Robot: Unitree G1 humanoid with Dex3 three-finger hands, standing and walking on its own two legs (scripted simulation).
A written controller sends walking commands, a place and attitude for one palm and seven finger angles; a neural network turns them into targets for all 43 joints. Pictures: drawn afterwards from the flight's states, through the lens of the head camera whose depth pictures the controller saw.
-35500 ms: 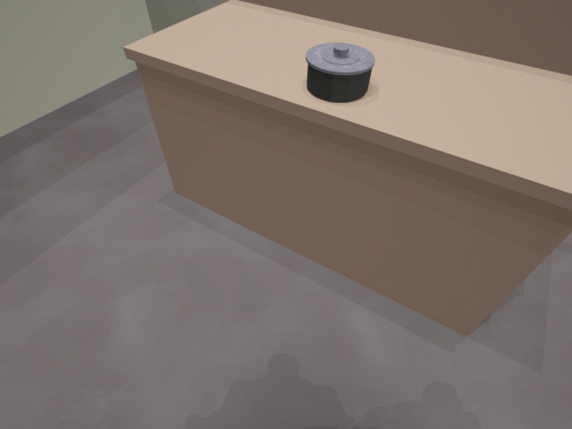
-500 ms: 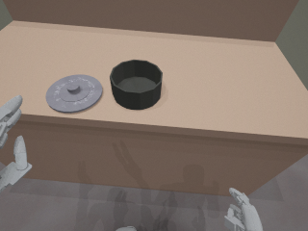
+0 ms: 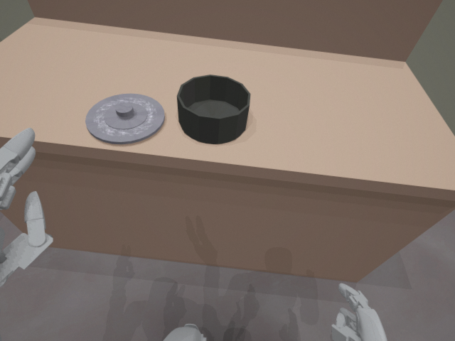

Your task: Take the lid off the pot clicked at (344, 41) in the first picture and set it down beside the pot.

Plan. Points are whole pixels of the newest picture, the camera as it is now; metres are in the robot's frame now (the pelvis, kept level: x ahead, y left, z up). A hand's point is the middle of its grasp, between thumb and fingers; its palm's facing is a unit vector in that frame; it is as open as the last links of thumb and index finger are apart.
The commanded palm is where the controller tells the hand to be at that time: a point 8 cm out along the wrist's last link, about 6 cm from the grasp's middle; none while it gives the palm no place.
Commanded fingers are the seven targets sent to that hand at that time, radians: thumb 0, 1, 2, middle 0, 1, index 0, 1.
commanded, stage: step back with the hand held close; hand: left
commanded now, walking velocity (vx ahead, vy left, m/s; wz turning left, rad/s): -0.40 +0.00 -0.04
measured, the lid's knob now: (124, 109) +0.62 +0.31 +0.02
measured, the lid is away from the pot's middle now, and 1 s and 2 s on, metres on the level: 0.23 0.23 0.23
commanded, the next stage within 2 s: stop stepping back and stand still in 0.24 s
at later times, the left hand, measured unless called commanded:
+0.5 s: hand out of the picture +0.09 +0.25 +0.17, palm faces +0.20 -0.91 -0.36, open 7.4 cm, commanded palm +0.04 +0.30 +0.20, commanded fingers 0.00 0.90 0.90 -0.20 -0.30 -0.20 -0.30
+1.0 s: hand out of the picture +0.03 +0.31 +0.17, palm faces +0.34 -0.87 -0.34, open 7.5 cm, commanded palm -0.03 +0.35 +0.20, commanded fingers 0.00 0.90 0.90 -0.20 -0.30 -0.20 -0.30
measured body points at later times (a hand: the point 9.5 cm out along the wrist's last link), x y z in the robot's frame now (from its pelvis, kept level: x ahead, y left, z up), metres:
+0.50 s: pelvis -0.11 +0.04 +0.00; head -0.12 +0.08 +0.45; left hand +0.08 +0.29 +0.19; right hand +0.01 -0.23 -0.06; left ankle -0.06 +0.13 -0.72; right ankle -0.14 -0.12 -0.73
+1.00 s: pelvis -0.18 +0.08 +0.00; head -0.19 +0.11 +0.45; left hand +0.01 +0.36 +0.19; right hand -0.04 -0.17 -0.06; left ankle -0.12 +0.17 -0.73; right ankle -0.18 -0.04 -0.70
